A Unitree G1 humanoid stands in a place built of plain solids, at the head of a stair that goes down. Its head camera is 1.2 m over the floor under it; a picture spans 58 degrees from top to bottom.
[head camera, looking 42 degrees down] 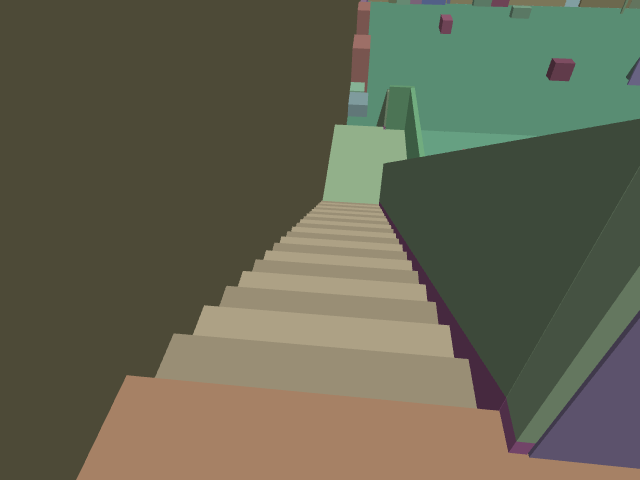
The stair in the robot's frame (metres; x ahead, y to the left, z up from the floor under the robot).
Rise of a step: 0.18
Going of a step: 0.29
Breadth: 1.12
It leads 6 degrees to the right of straight ahead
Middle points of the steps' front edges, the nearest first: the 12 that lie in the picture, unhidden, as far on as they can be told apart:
0.66 0.04 0.00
0.94 0.01 -0.18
1.23 -0.02 -0.37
1.52 -0.05 -0.55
1.81 -0.08 -0.74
2.10 -0.11 -0.92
2.39 -0.14 -1.10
2.68 -0.17 -1.29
2.96 -0.20 -1.47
3.25 -0.23 -1.66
3.54 -0.26 -1.84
3.83 -0.29 -2.03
